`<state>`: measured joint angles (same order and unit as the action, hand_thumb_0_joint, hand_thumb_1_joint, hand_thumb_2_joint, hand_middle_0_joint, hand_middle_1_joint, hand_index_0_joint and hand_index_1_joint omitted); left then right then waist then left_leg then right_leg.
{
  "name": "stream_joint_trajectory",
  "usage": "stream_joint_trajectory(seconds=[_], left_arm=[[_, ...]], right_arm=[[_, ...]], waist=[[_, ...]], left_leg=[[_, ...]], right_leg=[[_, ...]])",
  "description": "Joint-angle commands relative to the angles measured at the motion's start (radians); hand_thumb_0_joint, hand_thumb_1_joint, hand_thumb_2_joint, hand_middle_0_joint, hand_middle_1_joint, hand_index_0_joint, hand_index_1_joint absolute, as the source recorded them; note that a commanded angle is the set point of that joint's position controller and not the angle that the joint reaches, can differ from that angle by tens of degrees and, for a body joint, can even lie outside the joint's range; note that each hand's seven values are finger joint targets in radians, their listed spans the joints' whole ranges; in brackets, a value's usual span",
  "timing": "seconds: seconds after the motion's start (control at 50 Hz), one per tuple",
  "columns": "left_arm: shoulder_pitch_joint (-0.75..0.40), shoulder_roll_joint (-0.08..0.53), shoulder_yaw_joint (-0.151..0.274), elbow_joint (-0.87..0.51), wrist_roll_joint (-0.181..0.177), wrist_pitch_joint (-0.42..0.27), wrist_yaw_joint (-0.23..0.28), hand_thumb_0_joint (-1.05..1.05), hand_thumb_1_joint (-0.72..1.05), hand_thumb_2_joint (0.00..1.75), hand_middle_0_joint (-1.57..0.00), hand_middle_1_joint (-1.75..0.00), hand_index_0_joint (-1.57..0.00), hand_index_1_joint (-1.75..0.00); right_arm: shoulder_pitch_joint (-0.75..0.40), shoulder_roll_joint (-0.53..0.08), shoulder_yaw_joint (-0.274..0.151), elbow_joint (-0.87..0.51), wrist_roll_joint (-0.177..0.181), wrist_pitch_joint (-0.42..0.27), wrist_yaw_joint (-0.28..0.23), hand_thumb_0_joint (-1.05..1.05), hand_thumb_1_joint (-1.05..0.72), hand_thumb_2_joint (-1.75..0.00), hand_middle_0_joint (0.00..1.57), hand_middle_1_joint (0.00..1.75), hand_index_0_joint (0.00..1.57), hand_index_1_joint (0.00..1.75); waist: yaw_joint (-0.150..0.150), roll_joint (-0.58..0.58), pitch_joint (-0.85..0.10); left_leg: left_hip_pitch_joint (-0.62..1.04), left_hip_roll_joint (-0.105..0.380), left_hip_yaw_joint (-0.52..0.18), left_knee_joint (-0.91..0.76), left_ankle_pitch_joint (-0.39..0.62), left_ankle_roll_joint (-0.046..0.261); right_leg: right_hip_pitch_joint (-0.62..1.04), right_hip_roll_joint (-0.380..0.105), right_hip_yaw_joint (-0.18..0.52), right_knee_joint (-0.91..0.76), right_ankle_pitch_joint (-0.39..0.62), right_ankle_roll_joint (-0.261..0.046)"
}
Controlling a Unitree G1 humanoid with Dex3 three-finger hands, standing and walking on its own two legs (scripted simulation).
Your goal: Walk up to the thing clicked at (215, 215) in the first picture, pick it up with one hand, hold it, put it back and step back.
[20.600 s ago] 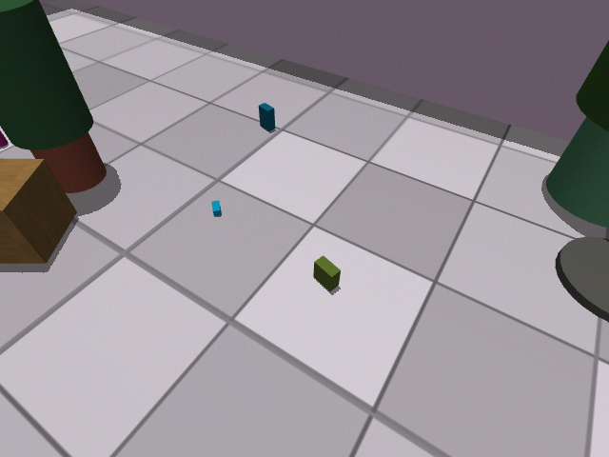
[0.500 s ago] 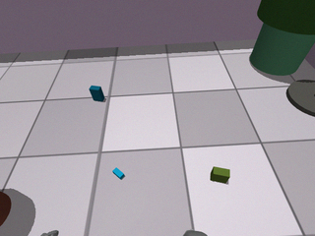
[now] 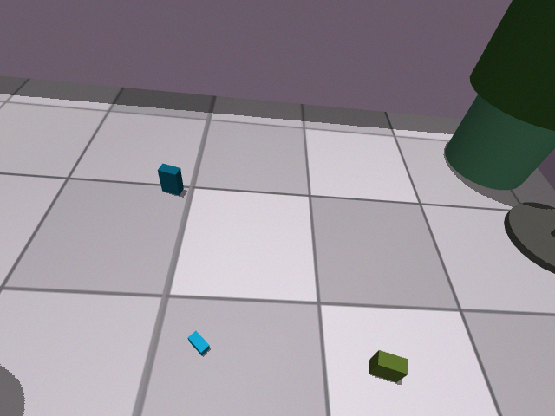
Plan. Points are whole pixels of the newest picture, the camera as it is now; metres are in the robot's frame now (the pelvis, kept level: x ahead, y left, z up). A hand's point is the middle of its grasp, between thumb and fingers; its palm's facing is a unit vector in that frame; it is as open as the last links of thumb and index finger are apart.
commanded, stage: walk up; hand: left
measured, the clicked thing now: (198, 343) +0.49 +0.21 -0.74
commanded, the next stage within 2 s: stand in 1.82 s
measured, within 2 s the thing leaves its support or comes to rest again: neither
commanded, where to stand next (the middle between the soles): +0.10 -0.04 m, yaw +0 degrees
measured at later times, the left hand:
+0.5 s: hand out of the picture +0.11 +0.23 -0.14, palm faces -0.06 -0.92 -0.38, open 7.4 cm
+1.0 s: hand out of the picture +0.16 +0.22 -0.14, palm faces -0.04 -0.95 -0.31, open 7.4 cm
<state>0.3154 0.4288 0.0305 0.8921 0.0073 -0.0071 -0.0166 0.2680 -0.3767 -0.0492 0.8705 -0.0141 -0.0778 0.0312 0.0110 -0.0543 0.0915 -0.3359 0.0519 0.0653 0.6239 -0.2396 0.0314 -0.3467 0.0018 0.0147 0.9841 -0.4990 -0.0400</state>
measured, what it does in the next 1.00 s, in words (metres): steps on the spot: right foot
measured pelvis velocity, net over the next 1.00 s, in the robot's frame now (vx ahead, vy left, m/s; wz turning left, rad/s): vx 0.05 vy -0.02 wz -0.02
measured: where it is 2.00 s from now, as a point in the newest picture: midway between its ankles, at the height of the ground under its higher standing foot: outside the picture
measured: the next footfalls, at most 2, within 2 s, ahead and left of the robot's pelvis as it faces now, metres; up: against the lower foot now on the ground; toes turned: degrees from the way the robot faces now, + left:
right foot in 0.30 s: +0.10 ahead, -0.15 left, +0.00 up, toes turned -3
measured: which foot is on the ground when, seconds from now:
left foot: down 0.00-1.00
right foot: up 0.00-0.28, down 0.30-1.00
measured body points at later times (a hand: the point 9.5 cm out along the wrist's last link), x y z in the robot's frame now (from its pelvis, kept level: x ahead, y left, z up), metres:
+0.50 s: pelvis +0.03 -0.03 +0.00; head +0.04 -0.05 +0.45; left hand +0.12 +0.28 -0.11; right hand +0.10 -0.33 -0.14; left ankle +0.06 +0.10 -0.73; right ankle +0.06 -0.15 -0.73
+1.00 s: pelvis +0.05 -0.02 +0.02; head +0.06 -0.01 +0.47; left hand +0.16 +0.27 -0.12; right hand +0.12 -0.34 -0.10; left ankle +0.06 +0.10 -0.73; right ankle +0.06 -0.15 -0.73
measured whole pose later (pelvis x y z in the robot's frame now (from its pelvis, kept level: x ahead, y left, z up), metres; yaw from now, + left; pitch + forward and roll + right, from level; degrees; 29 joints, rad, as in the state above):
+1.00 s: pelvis +0.05 -0.02 +0.02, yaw -1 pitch -2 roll +0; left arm 0.05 0.35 0.00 1.14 0.00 0.00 -0.02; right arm 0.10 -0.36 0.00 1.15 -0.01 -0.04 0.01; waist -0.01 -0.02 0.04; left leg -0.14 0.04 0.06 0.36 -0.18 -0.01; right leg -0.14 -0.02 -0.02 0.35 -0.18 0.01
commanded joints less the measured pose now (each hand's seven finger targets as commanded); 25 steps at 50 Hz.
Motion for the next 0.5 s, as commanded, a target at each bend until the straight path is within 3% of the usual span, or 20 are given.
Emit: stream_joint_trajectory(seconds=[0.0,0.02,0.06,0.14,0.2,0.22,0.24,0.26,0.28,0.3,0.32,0.34,0.36,0.4,0.44,0.46,0.48], left_arm=[[0.052,0.177,0.056,-0.043,-0.012,-0.016,0.008,0.00,0.90,0.90,-0.20,-0.30,-0.20,-0.30],[0.057,0.171,0.054,-0.036,-0.012,-0.011,0.007,0.00,0.90,0.90,-0.20,-0.30,-0.20,-0.30],[0.061,0.153,0.049,-0.021,-0.012,-0.002,0.009,0.00,0.90,0.90,-0.20,-0.30,-0.20,-0.30],[0.010,0.136,0.046,0.006,-0.012,0.005,0.009,0.00,0.90,0.90,-0.20,-0.30,-0.20,-0.30],[-0.032,0.142,0.047,0.022,-0.007,-0.003,0.011,0.00,0.90,0.90,-0.20,-0.30,-0.20,-0.30],[-0.026,0.137,0.048,0.034,-0.006,-0.004,0.013,0.00,0.90,0.90,-0.20,-0.30,-0.20,-0.30],[-0.016,0.135,0.049,0.049,-0.002,-0.006,0.014,0.00,0.90,0.90,-0.20,-0.30,-0.20,-0.30],[-0.011,0.135,0.050,0.061,0.002,-0.013,0.016,0.00,0.90,0.90,-0.20,-0.30,-0.20,-0.30],[-0.015,0.149,0.053,0.068,0.009,-0.021,0.020,0.00,0.90,0.90,-0.20,-0.30,-0.20,-0.30],[-0.042,0.198,0.062,0.062,0.019,-0.031,0.024,0.00,0.90,0.90,-0.20,-0.30,-0.20,-0.30],[-0.136,0.241,0.061,0.035,0.014,-0.038,0.023,0.00,0.90,0.90,-0.20,-0.30,-0.20,-0.30],[-0.202,0.259,0.058,0.030,0.010,-0.030,0.019,0.00,0.90,0.90,-0.20,-0.30,-0.20,-0.30],[-0.237,0.227,0.048,0.023,0.008,-0.025,0.016,0.00,0.90,0.90,-0.20,-0.30,-0.20,-0.30],[-0.239,0.167,0.030,0.031,0.001,-0.024,0.015,0.00,0.90,0.90,-0.20,-0.30,-0.20,-0.30],[-0.233,0.152,0.027,0.054,-0.001,-0.026,0.013,0.00,0.90,0.90,-0.20,-0.30,-0.20,-0.30],[-0.234,0.162,0.028,0.060,-0.001,-0.026,0.012,0.00,0.90,0.90,-0.20,-0.30,-0.20,-0.30],[-0.235,0.165,0.029,0.066,-0.003,-0.023,0.011,0.00,0.90,0.90,-0.20,-0.30,-0.20,-0.30]], right_arm=[[0.082,-0.285,-0.069,-0.051,0.013,-0.025,-0.042,0.00,-0.90,-0.90,0.20,0.30,0.20,0.30],[0.076,-0.282,-0.065,-0.048,0.014,-0.025,-0.045,0.00,-0.90,-0.90,0.20,0.30,0.20,0.30],[0.032,-0.257,-0.054,-0.068,0.014,-0.020,-0.050,0.00,-0.90,-0.90,0.20,0.30,0.20,0.30],[-0.041,-0.261,-0.047,-0.076,0.004,-0.006,-0.050,0.00,-0.90,-0.90,0.20,0.30,0.20,0.30],[-0.060,-0.271,-0.047,-0.066,0.003,0.014,-0.046,0.00,-0.90,-0.90,0.20,0.30,0.20,0.30],[-0.065,-0.271,-0.044,-0.061,0.006,0.020,-0.045,0.00,-0.90,-0.90,0.20,0.30,0.20,0.30],[-0.079,-0.271,-0.040,-0.060,0.008,0.026,-0.043,0.00,-0.90,-0.90,0.20,0.30,0.20,0.30],[-0.098,-0.250,-0.029,-0.058,0.013,0.033,-0.041,0.00,-0.90,-0.90,0.20,0.30,0.20,0.30],[-0.099,-0.214,-0.016,-0.052,0.019,0.038,-0.039,0.00,-0.90,-0.90,0.20,0.30,0.20,0.30],[-0.082,-0.168,-0.002,-0.049,0.025,0.040,-0.038,0.00,-0.90,-0.90,0.20,0.30,0.20,0.30],[-0.073,-0.143,0.007,-0.036,0.027,0.045,-0.038,0.00,-0.90,-0.90,0.20,0.30,0.20,0.30],[-0.070,-0.190,-0.010,0.003,0.025,0.050,-0.046,0.00,-0.90,-0.90,0.20,0.30,0.20,0.30],[-0.040,-0.197,-0.013,0.033,0.023,0.046,-0.045,0.00,-0.90,-0.90,0.20,0.30,0.20,0.30],[-0.076,-0.215,-0.013,0.062,0.028,0.035,-0.036,0.00,-0.90,-0.90,0.20,0.30,0.20,0.30],[-0.101,-0.204,-0.005,0.079,0.022,0.030,-0.036,0.00,-0.90,-0.90,0.20,0.30,0.20,0.30],[-0.112,-0.204,0.000,0.084,0.017,0.029,-0.036,0.00,-0.90,-0.90,0.20,0.30,0.20,0.30],[-0.123,-0.201,0.006,0.094,0.015,0.030,-0.035,0.00,-0.90,-0.90,0.20,0.30,0.20,0.30]], waist=[[-0.018,0.212,-0.061],[-0.014,0.223,-0.074],[-0.003,0.225,-0.091],[0.004,0.230,-0.055],[-0.014,0.230,-0.075],[-0.008,0.227,-0.087],[0.003,0.205,-0.096],[0.019,0.169,-0.105],[0.030,0.113,-0.110],[0.009,-0.049,-0.112],[-0.025,-0.119,-0.063],[-0.020,-0.137,-0.045],[-0.046,-0.133,-0.049],[-0.042,-0.089,-0.066],[-0.026,-0.102,-0.137],[-0.019,-0.109,-0.147],[-0.009,-0.109,-0.122]], left_leg=[[0.217,0.227,-0.269,-0.269,0.391,0.112],[0.220,0.212,-0.233,-0.258,0.446,0.103],[0.202,0.206,-0.173,-0.246,0.476,0.127],[0.064,0.204,-0.129,-0.269,0.272,0.145],[0.037,0.208,-0.145,-0.210,0.238,0.153],[0.032,0.212,-0.151,-0.187,0.219,0.153],[0.004,0.204,-0.151,-0.158,0.167,0.145],[-0.015,0.181,-0.137,-0.114,0.125,0.115],[-0.053,0.164,-0.126,-0.078,0.071,0.072],[-0.078,0.097,-0.079,0.021,-0.010,0.024],[-0.065,-0.006,-0.038,0.048,-0.157,-0.021],[0.063,-0.010,-0.046,0.091,-0.252,-0.017],[0.146,0.002,-0.058,0.024,-0.201,-0.011],[0.169,0.029,-0.073,-0.112,-0.017,-0.004],[0.184,0.047,-0.090,-0.152,0.061,0.003],[0.185,0.044,-0.088,-0.160,0.044,0.004],[0.175,0.035,-0.086,-0.162,-0.006,-0.001]], right_leg=[[-0.164,-0.050,0.096,0.031,0.078,-0.002],[-0.146,-0.046,0.082,0.017,0.113,0.009],[-0.110,-0.043,0.057,-0.011,0.145,0.021],[-0.020,-0.060,0.020,-0.163,0.175,0.032],[0.052,-0.045,-0.026,-0.265,0.171,0.035],[0.083,-0.038,-0.032,-0.299,0.173,0.031],[0.141,-0.028,-0.042,-0.366,0.203,0.025],[0.196,-0.018,-0.042,-0.461,0.237,0.015],[0.239,-0.051,0.012,-0.527,0.284,-0.003],[0.224,-0.185,0.216,-0.609,0.321,-0.042],[0.104,-0.297,0.375,-0.683,0.223,-0.119],[-0.039,-0.328,0.377,-0.677,0.183,-0.175],[-0.079,-0.283,0.309,-0.648,0.187,-0.145],[-0.017,-0.178,0.147,-0.614,0.226,-0.040],[0.070,-0.153,0.123,-0.599,0.306,-0.019],[0.079,-0.158,0.132,-0.609,0.290,-0.020],[0.056,-0.165,0.148,-0.647,0.199,-0.017]])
